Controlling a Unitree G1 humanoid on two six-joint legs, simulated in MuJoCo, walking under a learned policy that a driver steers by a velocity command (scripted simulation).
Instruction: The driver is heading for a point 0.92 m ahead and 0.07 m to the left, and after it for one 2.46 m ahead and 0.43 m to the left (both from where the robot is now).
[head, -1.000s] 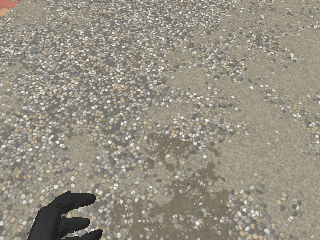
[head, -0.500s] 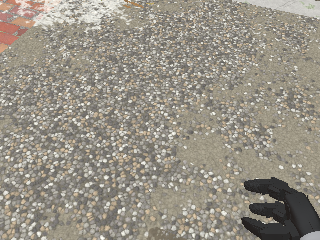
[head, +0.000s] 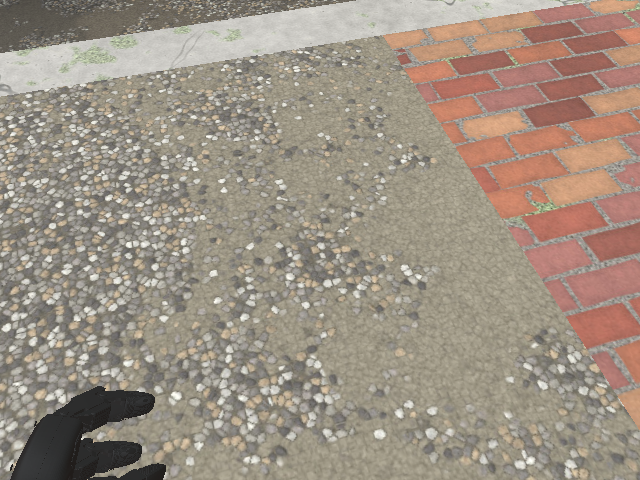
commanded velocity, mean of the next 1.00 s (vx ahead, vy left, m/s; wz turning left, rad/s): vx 0.90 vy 0.00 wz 0.19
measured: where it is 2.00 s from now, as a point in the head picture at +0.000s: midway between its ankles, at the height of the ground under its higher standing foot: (290, 237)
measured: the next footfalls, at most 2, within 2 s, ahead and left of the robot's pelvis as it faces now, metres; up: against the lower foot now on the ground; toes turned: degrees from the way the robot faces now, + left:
left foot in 0.44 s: +0.64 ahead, +0.06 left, +0.00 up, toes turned -10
right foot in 0.88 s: +1.04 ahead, -0.14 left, +0.00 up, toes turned +10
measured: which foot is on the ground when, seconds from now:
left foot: down 0.00-0.00, up 0.02-0.42, down 0.44-0.88, up 0.90-1.00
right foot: down 0.00-0.46, up 0.48-0.86, down 0.88-1.00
